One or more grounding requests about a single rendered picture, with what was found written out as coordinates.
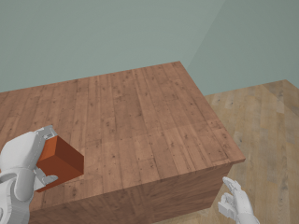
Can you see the left robot hand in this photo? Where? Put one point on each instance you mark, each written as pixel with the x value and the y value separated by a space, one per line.
pixel 24 152

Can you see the right robot forearm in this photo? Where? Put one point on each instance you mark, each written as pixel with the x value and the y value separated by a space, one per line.
pixel 246 218

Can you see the right robot hand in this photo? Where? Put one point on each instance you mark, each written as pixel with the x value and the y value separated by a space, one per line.
pixel 231 206

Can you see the sponge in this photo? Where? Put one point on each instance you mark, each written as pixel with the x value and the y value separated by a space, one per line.
pixel 60 159

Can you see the left robot forearm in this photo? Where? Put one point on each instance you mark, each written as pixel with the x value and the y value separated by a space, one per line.
pixel 16 194

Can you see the table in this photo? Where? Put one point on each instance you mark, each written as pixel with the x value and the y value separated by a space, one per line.
pixel 153 146

